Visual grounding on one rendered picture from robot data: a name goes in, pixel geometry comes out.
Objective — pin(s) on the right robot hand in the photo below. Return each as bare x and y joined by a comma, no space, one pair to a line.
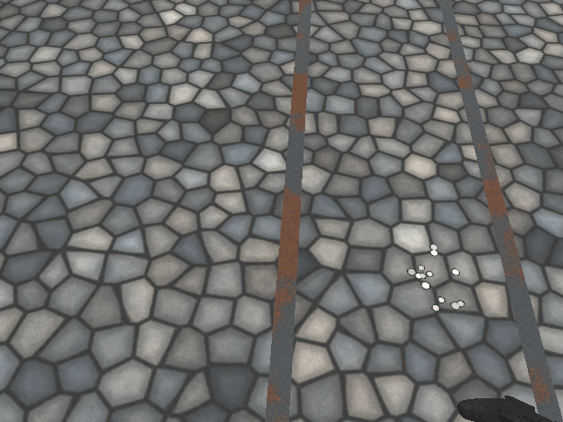
509,409

